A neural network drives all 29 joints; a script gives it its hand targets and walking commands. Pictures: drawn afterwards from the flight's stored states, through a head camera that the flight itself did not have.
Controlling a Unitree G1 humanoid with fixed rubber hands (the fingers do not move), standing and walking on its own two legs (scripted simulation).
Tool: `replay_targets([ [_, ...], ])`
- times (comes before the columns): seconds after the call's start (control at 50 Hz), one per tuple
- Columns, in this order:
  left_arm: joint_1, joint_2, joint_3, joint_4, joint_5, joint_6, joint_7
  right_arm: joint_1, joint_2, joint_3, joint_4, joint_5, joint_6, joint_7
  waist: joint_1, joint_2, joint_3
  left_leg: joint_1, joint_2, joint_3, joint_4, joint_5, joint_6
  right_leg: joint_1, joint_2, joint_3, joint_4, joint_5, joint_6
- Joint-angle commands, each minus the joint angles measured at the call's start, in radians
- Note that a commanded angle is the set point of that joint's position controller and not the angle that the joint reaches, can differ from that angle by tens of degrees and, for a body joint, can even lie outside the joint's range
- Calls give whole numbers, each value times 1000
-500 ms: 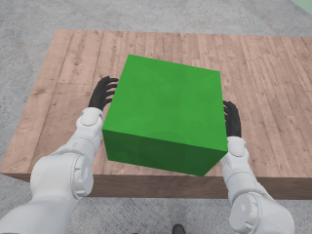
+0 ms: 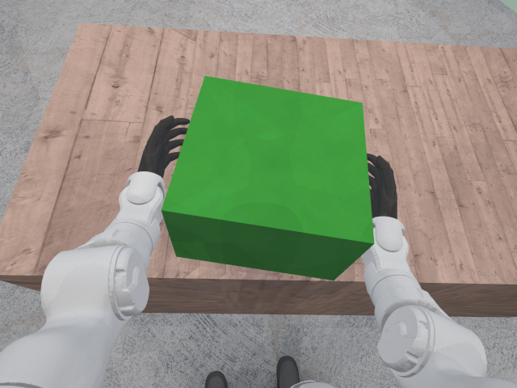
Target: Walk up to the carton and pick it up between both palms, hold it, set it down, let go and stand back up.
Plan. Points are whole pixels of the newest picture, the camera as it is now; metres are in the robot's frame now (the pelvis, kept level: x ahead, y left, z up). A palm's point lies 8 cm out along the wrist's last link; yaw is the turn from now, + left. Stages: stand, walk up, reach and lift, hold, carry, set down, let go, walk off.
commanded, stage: set down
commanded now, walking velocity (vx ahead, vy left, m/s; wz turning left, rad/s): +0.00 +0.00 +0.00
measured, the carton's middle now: (269, 179) +0.44 -0.06 -0.03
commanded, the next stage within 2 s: none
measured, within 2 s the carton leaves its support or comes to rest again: rests again in 0.50 s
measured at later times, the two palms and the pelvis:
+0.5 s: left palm (155, 171) +0.46 +0.12 -0.01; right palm (380, 206) +0.36 -0.23 -0.02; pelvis -0.01 +0.00 +0.00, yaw +0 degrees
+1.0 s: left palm (157, 173) +0.46 +0.12 -0.02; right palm (378, 208) +0.36 -0.23 -0.03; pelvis -0.01 +0.00 -0.01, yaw +0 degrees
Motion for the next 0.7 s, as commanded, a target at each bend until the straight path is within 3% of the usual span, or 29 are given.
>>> replay_targets([
  [0.0, -447, -528, -83, -40, 113, -38, -126, -459, 438, 225, 22, -121, -16, 134, -21, 88, -560, 361, 4, 18, 25, 320, -82, 235, -9, -17, 56, 346, -22],
  [0.06, -458, -522, -88, -40, 115, -32, -129, -451, 447, 209, 31, -124, -12, 133, -34, 99, -541, 331, 3, 17, 11, 256, -80, 216, -14, -19, 57, 302, -19],
  [0.14, -459, -529, -92, -47, 123, -31, -127, -449, 439, 197, 38, -133, -15, 130, -37, 119, -563, 374, 8, 12, 25, 286, -87, 171, -11, -28, 49, 292, -26],
  [0.2, -459, -529, -92, -56, 130, -38, -121, -449, 439, 196, 40, -134, -26, 131, -29, 126, -583, 386, 11, 8, 39, 324, -92, 151, -8, -32, 59, 304, -26],
  [0.32, -450, -530, -66, -25, 145, -32, -123, -440, 445, 171, 63, -148, -21, 137, -29, 115, -528, 358, 13, 7, 30, 256, -80, 118, -12, -31, 56, 238, -27],
  [0.52, -418, -529, -51, -30, 169, -36, -119, -417, 446, 161, 78, -160, -34, 135, -22, 119, -550, 373, 14, 1, 55, 303, -79, 86, -13, -32, 70, 264, -26],
  [0.64, -385, -520, -32, -8, 184, -28, -120, -415, 438, 150, 89, -164, -38, 134, -19, 96, -508, 349, 13, 1, 62, 292, -70, 84, -14, -30, 79, 259, -23],
  [0.68, -402, -518, -32, -23, 188, -33, -118, -409, 441, 152, 101, -157, -37, 136, -16, 112, -518, 333, 12, 5, 55, 271, -71, 88, -19, -25, 82, 251, -24],
])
